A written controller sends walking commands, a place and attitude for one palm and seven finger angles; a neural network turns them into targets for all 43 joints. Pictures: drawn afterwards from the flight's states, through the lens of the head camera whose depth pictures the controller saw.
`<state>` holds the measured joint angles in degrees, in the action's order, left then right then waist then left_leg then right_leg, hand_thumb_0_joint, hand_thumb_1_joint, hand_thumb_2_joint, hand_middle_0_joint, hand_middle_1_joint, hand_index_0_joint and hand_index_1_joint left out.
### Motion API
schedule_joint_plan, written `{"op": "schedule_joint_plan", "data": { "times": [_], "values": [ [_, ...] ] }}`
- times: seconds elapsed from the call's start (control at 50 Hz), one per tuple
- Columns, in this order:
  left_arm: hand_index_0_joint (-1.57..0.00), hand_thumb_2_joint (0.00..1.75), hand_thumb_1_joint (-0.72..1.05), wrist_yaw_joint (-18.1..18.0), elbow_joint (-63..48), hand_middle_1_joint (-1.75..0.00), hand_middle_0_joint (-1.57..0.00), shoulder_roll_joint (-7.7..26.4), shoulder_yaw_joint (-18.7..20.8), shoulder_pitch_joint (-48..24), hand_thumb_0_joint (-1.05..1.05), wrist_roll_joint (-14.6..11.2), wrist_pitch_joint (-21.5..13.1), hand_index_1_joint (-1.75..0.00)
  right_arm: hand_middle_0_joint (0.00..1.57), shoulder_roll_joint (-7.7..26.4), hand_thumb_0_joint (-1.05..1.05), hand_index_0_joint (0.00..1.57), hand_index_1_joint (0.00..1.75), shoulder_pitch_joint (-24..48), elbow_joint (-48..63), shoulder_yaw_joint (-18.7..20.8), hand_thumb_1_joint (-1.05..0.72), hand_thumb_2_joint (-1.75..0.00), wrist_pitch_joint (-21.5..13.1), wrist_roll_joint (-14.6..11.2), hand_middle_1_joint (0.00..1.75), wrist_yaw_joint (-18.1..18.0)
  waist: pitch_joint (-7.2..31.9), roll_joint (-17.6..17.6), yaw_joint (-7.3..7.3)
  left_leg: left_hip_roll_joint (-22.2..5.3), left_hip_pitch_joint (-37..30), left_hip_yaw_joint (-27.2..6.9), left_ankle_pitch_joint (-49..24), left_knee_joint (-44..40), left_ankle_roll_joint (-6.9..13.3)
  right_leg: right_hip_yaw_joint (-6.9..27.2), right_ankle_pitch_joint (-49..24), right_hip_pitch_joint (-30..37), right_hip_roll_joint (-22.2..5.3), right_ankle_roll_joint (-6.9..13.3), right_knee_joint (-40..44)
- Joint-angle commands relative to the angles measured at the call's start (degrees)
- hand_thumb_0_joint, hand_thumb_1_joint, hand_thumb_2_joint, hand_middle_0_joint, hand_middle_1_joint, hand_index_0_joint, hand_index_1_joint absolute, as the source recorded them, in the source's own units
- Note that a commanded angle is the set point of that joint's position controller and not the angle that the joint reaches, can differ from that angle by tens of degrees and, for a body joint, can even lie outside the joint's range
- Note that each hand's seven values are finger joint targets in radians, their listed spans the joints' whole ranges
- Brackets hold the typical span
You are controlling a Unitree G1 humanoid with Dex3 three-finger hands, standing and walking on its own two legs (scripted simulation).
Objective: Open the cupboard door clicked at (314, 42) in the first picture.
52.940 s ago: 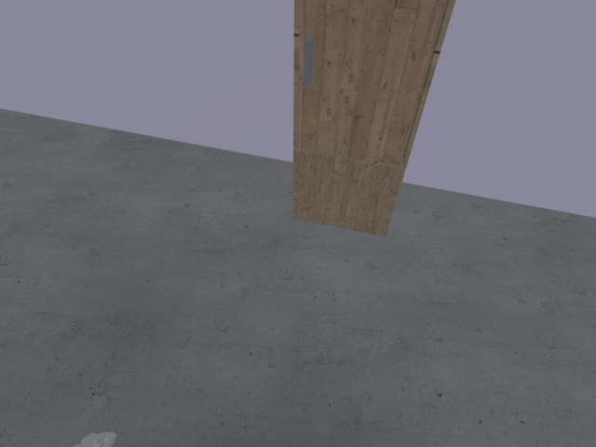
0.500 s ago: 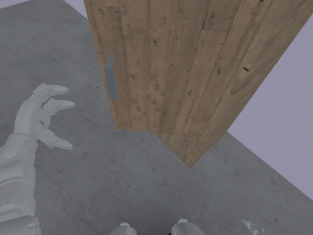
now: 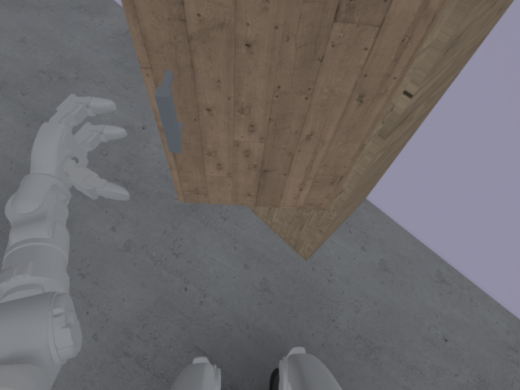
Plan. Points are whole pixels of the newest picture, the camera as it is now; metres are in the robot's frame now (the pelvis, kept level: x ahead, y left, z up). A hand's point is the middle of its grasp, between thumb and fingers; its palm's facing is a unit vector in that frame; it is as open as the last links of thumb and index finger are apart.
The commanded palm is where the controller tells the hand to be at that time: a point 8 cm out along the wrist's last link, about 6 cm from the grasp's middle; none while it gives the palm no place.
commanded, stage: move the hooked fingers beside the handle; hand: left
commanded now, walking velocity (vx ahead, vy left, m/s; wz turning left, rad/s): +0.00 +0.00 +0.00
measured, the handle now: (172, 114) +0.53 +0.13 +0.07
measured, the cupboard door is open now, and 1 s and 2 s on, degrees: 43 43 43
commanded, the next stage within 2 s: slide the fingers in behind the handle in 1.10 s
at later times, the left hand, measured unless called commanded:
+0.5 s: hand (129, 129) +0.50 +0.20 +0.06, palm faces -0.07 -1.00 +0.00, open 14.0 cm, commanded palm +0.47 +0.25 +0.07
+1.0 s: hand (128, 137) +0.48 +0.20 +0.07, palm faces -0.06 -1.00 -0.01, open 14.0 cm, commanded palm +0.47 +0.24 +0.07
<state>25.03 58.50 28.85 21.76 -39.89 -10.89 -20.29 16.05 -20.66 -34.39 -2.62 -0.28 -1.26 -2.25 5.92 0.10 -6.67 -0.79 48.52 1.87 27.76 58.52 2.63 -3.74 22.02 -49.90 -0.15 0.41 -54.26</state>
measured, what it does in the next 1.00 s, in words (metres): stands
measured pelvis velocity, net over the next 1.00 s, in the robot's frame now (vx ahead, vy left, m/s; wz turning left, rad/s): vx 0.00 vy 0.00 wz -0.01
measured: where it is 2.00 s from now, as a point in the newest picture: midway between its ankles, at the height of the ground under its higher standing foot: outside the picture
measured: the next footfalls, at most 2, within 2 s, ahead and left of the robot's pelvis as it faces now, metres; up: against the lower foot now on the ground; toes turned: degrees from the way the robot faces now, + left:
none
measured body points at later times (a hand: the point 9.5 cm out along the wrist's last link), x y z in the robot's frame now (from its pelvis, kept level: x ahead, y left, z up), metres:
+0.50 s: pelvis +0.01 +0.00 +0.00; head +0.14 +0.02 +0.43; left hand +0.50 +0.25 +0.07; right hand +0.00 -0.27 -0.11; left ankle +0.00 +0.09 -0.67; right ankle +0.04 -0.12 -0.67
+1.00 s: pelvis +0.00 +0.00 -0.01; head +0.12 +0.02 +0.43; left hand +0.48 +0.25 +0.07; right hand +0.05 -0.27 -0.11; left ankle +0.00 +0.09 -0.67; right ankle +0.04 -0.12 -0.67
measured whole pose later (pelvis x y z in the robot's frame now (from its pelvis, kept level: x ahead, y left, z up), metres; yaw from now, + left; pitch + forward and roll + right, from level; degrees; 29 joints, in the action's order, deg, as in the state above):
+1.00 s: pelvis +0.00 +0.00 -0.01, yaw -1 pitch +20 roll -3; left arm 20.2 62.8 28.4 21.3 -45.5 -7.6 -22.5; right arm 15.7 -19.4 -32.9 -2.5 3.5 -0.5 -1.0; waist 6.3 0.0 -8.4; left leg -1.4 51.2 1.7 28.9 60.4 2.4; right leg -3.8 22.8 -52.6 0.5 0.6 -55.8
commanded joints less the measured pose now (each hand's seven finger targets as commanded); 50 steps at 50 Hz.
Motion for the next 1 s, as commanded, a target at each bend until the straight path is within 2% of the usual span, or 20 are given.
{"op": "schedule_joint_plan", "data": {
  "times": [0.0,0.04,0.08,0.16,0.2,0.28,0.32,0.36,0.4,0.44,0.46,0.48,0.56,0.58,0.64,0.72,0.74,0.84,0.88,0.98],
  "values": [
    [-0.30,0.30,-0.50,-1.02,-11.27,-1.20,-0.30,14.22,2.16,-24.02,0.00,-0.34,-4.62,-1.20,0.20,10.13,0.00,0.20,0.30,-7.14,4.04,4.20,-0.90,-0.90,-0.90,0.10,0.30,-0.29,25.74,-7.79,-0.14,-0.41,-16.04,-5.08,-22.89,-7.73,-2.07,1.97,-13.21,10.34,1.66,1.29,4.38],
    [-0.30,0.30,-0.50,-1.37,-8.54,-1.20,-0.30,14.18,1.69,-26.17,0.00,-0.19,-4.50,-1.20,0.20,10.31,0.00,0.20,0.30,-7.83,3.47,4.01,-0.90,-0.90,-0.41,0.14,0.30,-0.36,22.74,-5.86,-1.35,-0.55,-13.74,-5.32,-22.02,-7.45,-1.74,1.72,-12.72,8.95,1.83,1.28,4.25],
    [-0.30,0.30,-0.50,-1.81,-7.24,-1.20,-0.30,14.79,1.79,-28.09,0.00,0.44,-4.27,-1.20,0.20,10.54,0.00,0.20,0.30,-8.11,3.14,4.01,-0.90,-0.90,0.05,0.19,0.30,-0.20,22.62,-7.09,-1.58,-0.58,-13.50,-5.30,-20.26,-7.52,-1.79,1.87,-11.50,8.05,1.84,1.23,4.36],
    [-0.30,0.30,-0.50,-2.86,-7.04,-1.20,-0.30,19.05,4.31,-31.68,0.00,1.60,-4.74,-1.20,0.20,10.95,0.00,0.20,0.30,-9.52,3.10,3.85,-0.90,-0.90,0.67,0.62,0.30,-0.20,25.78,-7.25,-1.81,-0.56,-13.12,-5.26,-21.67,-6.60,-1.60,2.27,-12.96,9.16,1.98,1.13,3.67],
    [-0.30,0.30,-0.50,-3.13,-7.31,-1.20,-0.30,16.56,2.59,-32.56,0.00,2.01,-5.10,-1.20,0.20,10.53,0.00,0.20,0.30,-9.83,2.90,3.96,-0.90,-0.90,0.91,0.86,0.30,0.08,27.07,-9.93,-2.14,-0.77,-15.68,-5.72,-24.76,-6.04,-2.07,1.85,-13.84,7.25,1.95,1.22,3.15],
    [-0.30,0.30,-0.50,-3.70,-3.46,-1.20,-0.30,16.58,2.71,-33.01,0.00,2.47,-4.34,-1.20,0.20,10.73,0.00,0.20,0.30,-10.88,2.63,3.85,-0.90,-0.90,1.75,0.99,0.30,0.36,25.72,-8.30,-3.00,-0.88,-14.20,-5.59,-24.63,-5.54,-1.88,1.74,-13.92,6.53,2.25,1.07,3.24],
    [-0.30,0.30,-0.50,-4.08,-2.99,-1.20,-0.30,17.47,3.54,-30.98,0.00,2.70,-3.82,-1.20,0.20,10.95,0.00,0.20,0.30,-11.17,3.16,3.83,-0.90,-0.90,2.23,1.15,0.30,0.56,24.83,-7.44,-2.33,-0.75,-12.58,-5.26,-23.49,-6.05,-1.68,1.70,-13.69,7.70,2.20,1.07,3.44],
    [-0.30,0.30,-0.50,-4.09,-5.49,-1.20,-0.30,19.09,5.18,-28.31,0.00,2.87,-4.39,-1.20,0.20,10.86,0.00,0.20,0.30,-11.60,4.21,3.93,-0.90,-0.90,2.74,1.22,0.30,0.79,29.01,-8.67,-0.79,-0.78,-14.92,-4.84,-27.43,-5.85,-1.88,1.90,-16.31,9.86,2.38,1.14,3.02],
    [-0.30,0.30,-0.50,-4.00,-6.66,-1.20,-0.30,16.63,3.81,-27.82,0.00,2.50,-4.42,-1.20,0.20,10.33,0.00,0.20,0.30,-11.31,4.49,4.06,-0.90,-0.90,3.07,1.16,0.30,1.06,28.70,-8.05,-1.18,-0.80,-14.43,-4.48,-27.56,-5.57,-1.71,1.96,-17.42,10.26,2.40,0.96,3.14],
    [-0.30,0.30,-0.50,-4.03,-5.80,-1.20,-0.30,17.59,4.76,-27.78,0.00,1.81,-4.35,-1.20,0.20,10.48,0.00,0.20,0.30,-11.45,4.65,3.98,-0.90,-0.90,3.36,1.00,0.30,0.91,26.10,-5.21,-1.66,-0.59,-11.23,-4.13,-25.18,-5.69,-1.13,2.11,-17.50,11.74,2.61,0.97,3.38],
    [-0.30,0.30,-0.50,-4.09,-6.63,-1.20,-0.30,19.85,5.92,-28.38,0.00,2.34,-4.56,-1.20,0.20,10.75,0.00,0.20,0.30,-11.52,4.61,4.01,-0.90,-0.90,3.60,0.96,0.30,0.79,26.94,-5.83,-1.27,-0.66,-11.60,-3.99,-24.88,-6.06,-1.23,2.42,-17.54,12.32,2.57,0.88,3.54],
    [-0.30,0.30,-0.50,-4.03,-8.05,-1.20,-0.30,18.08,4.82,-28.93,0.00,2.02,-4.74,-1.20,0.20,10.39,0.00,0.20,0.30,-11.20,4.81,4.07,-0.90,-0.90,3.56,0.94,0.30,0.83,27.71,-6.80,-1.57,-0.46,-11.99,-3.78,-24.69,-6.00,-1.12,2.62,-17.81,12.53,2.49,0.78,3.70],
    [-0.30,0.30,-0.50,-3.74,-12.71,-1.20,-0.30,18.53,5.62,-26.64,0.00,1.44,-5.93,-1.20,0.20,10.00,0.00,0.20,0.30,-11.03,4.79,4.29,-0.90,-0.90,3.59,0.87,0.30,0.93,31.25,-9.79,-0.56,-0.74,-16.74,-3.92,-30.76,-5.76,-1.64,2.59,-21.21,13.66,2.70,0.96,3.56],
    [-0.30,0.30,-0.50,-3.51,-12.05,-1.20,-0.30,18.08,5.54,-24.69,0.00,1.16,-5.74,-1.20,0.20,9.90,0.00,0.20,0.30,-10.83,4.74,4.38,-0.90,-0.90,3.61,0.71,0.30,1.00,29.77,-9.10,-0.34,-0.85,-16.44,-3.99,-30.29,-6.10,-1.73,2.38,-20.66,13.53,2.73,0.97,3.90],
    [-0.30,0.30,-0.50,-2.70,-9.25,-1.20,-0.30,13.40,1.88,-24.25,0.00,0.43,-4.58,-1.20,0.20,9.74,0.00,0.20,0.30,-10.11,4.62,4.26,-0.90,-0.90,3.64,0.34,0.30,0.84,24.14,-6.74,-1.72,-0.76,-14.38,-3.80,-27.34,-6.48,-1.25,2.01,-18.86,11.68,2.73,1.03,4.57],
    [-0.30,0.30,-0.50,-3.28,-9.33,-1.20,-0.30,10.95,-0.41,-27.52,0.00,0.57,-4.71,-1.20,0.20,9.77,0.00,0.20,0.30,-9.51,3.75,4.40,-0.90,-0.90,3.35,0.41,0.30,0.65,23.21,-7.07,-2.52,-0.72,-14.97,-4.42,-24.33,-6.89,-1.49,1.85,-15.97,9.14,2.40,0.96,4.85],
    [-0.30,0.30,-0.50,-3.37,-10.55,-1.20,-0.30,10.70,-0.81,-28.67,0.00,0.45,-5.25,-1.20,0.20,9.68,0.00,0.20,0.30,-9.42,3.83,4.35,-0.90,-0.90,3.13,0.44,0.30,0.60,23.35,-9.19,-2.41,-0.70,-16.38,-4.57,-26.02,-6.51,-1.65,1.67,-16.26,8.19,2.42,1.29,4.37],
    [-0.30,0.30,-0.50,-4.80,-7.82,-1.20,-0.30,12.64,0.84,-29.35,0.00,1.30,-5.68,-1.20,0.20,9.87,0.00,0.20,0.30,-8.87,3.63,4.11,-0.90,-0.90,2.85,0.60,0.30,0.68,23.40,-6.64,-2.17,-0.36,-13.52,-4.63,-23.34,-5.83,-1.48,1.99,-15.20,8.76,2.27,1.24,3.66],
    [-0.30,0.30,-0.50,-5.09,-7.74,-1.20,-0.30,14.63,1.85,-30.48,0.00,2.17,-5.93,-1.20,0.20,9.95,0.00,0.20,0.30,-8.62,3.77,4.03,-0.90,-0.90,2.88,0.61,0.30,0.61,25.00,-6.73,-1.84,-0.25,-13.03,-4.68,-22.72,-5.75,-1.58,2.28,-15.28,9.85,2.08,1.12,3.35],
    [-0.30,0.30,-0.50,-4.87,-8.26,-1.20,-0.30,14.54,1.42,-30.84,0.00,2.29,-6.26,-1.20,0.20,9.82,0.00,0.20,0.30,-8.23,4.18,3.84,-0.90,-0.90,2.79,0.52,0.30,0.69,26.86,-8.30,-1.71,-0.37,-14.10,-4.80,-23.85,-5.44,-1.79,2.39,-15.78,9.98,2.17,1.11,3.02]
  ]
}}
